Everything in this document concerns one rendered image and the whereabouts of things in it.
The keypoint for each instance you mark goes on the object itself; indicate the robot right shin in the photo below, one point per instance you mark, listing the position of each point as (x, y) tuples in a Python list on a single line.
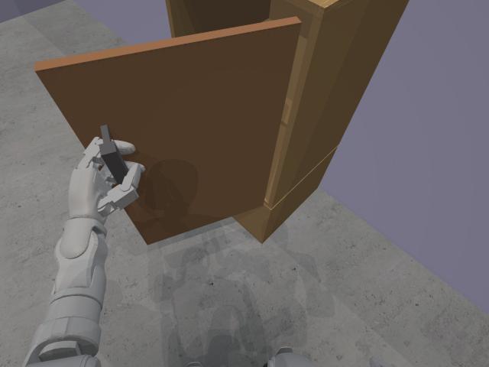
[(284, 349)]

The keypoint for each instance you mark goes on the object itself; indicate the robot left forearm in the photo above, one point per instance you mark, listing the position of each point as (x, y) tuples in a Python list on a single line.
[(71, 323)]

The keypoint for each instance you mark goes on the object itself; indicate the left robot hand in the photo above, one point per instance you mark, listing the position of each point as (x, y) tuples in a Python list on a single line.
[(88, 186)]

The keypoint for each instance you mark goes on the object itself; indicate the cupboard door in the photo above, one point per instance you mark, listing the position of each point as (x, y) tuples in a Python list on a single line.
[(203, 112)]

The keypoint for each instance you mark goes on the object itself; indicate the handle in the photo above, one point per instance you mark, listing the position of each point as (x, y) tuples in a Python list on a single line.
[(112, 157)]

